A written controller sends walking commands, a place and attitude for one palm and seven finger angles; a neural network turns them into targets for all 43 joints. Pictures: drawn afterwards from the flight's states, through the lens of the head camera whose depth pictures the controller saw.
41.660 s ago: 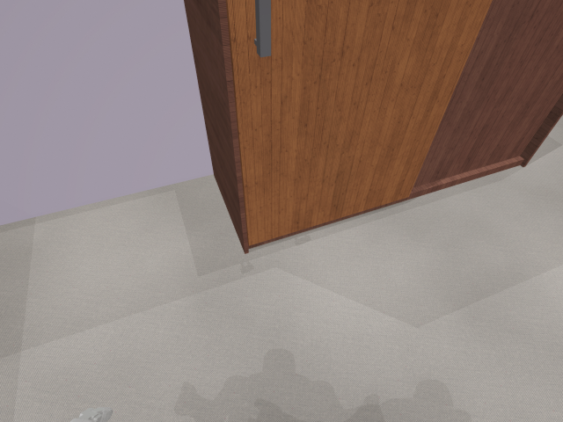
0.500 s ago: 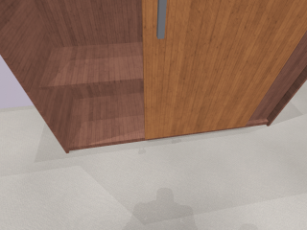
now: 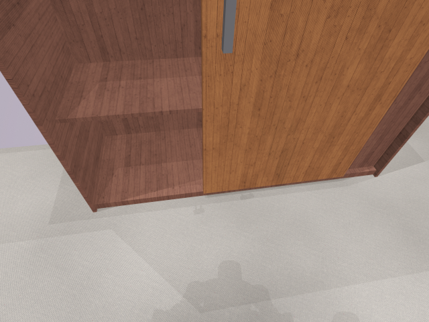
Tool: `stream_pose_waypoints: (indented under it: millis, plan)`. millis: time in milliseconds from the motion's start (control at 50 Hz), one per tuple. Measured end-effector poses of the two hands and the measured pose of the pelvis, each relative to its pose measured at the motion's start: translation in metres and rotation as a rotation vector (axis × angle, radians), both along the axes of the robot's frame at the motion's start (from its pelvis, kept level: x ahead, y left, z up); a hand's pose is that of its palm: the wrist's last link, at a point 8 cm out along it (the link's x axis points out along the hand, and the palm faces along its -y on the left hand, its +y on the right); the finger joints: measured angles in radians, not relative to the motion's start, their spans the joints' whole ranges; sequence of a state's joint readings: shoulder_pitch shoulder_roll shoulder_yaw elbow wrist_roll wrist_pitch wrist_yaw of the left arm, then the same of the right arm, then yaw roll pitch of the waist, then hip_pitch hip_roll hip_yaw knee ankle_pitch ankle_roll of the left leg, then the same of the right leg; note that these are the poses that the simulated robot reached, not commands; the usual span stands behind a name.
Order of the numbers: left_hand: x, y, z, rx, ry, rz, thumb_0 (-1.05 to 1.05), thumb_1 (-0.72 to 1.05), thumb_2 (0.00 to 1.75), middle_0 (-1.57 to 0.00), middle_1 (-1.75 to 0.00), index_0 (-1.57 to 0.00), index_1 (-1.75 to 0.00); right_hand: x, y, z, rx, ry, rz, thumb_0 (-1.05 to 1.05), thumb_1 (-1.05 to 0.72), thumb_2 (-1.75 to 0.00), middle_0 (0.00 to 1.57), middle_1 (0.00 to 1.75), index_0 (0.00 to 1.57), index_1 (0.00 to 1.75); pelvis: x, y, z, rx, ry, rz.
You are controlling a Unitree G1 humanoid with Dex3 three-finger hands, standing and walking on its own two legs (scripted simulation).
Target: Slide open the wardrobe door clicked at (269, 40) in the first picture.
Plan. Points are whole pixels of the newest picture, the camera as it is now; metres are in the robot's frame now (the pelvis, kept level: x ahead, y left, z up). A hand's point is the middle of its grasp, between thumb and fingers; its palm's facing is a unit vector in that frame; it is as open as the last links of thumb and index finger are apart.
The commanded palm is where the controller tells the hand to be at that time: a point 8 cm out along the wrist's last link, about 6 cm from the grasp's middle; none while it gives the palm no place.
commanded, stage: stand and wait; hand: left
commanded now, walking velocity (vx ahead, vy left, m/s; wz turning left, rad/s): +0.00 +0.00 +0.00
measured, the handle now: out of the picture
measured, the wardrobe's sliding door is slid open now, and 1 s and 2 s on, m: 0.57 0.57 0.57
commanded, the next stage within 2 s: none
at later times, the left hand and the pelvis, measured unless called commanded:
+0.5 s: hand out of the picture +0.09 +0.23 -0.16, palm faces -0.05 -0.95 -0.32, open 7.4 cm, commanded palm none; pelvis +0.02 -0.01 +0.00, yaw +1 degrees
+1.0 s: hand out of the picture +0.10 +0.21 -0.16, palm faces -0.04 -0.95 -0.31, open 7.4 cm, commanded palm none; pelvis +0.03 -0.03 +0.00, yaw +1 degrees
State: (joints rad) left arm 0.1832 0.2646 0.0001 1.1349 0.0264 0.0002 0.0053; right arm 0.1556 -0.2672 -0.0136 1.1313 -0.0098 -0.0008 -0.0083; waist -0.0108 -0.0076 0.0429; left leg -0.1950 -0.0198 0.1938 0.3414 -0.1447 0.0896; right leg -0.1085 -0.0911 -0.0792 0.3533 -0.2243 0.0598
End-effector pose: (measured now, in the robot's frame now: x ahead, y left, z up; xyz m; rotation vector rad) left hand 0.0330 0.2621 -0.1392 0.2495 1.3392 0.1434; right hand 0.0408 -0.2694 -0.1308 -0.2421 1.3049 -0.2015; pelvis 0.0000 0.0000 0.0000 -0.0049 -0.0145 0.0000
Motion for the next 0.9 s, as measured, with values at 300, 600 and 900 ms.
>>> stream_pose_waypoints:
  millis: [300, 600, 900]
  plan:
    - [0.043, 0.017, 0.013, 0.048, -0.080, -0.034, 0.00, 0.91, 0.90, -0.20, -0.30, -0.20, -0.30, 0.037, -0.029, 0.015, -0.055, -0.056, 0.040, 0.01, -0.91, -0.90, 0.20, 0.30, 0.20, 0.30, 0.009, -0.006, 0.002, 0.000, 0.007, 0.008]
    - [0.054, 0.010, 0.014, 0.050, -0.073, -0.032, 0.01, 0.91, 0.90, -0.20, -0.30, -0.20, -0.30, 0.058, -0.036, 0.016, -0.053, -0.059, 0.062, 0.01, -0.91, -0.90, 0.20, 0.30, 0.20, 0.30, 0.021, -0.015, 0.004, 0.002, 0.013, 0.014]
    - [0.056, -0.003, 0.013, 0.047, -0.054, -0.019, 0.01, 0.91, 0.90, -0.20, -0.30, -0.20, -0.30, 0.065, -0.041, 0.012, -0.041, -0.044, 0.062, 0.01, -0.90, -0.90, 0.20, 0.30, 0.20, 0.30, 0.031, -0.024, 0.004, 0.007, 0.016, 0.015]
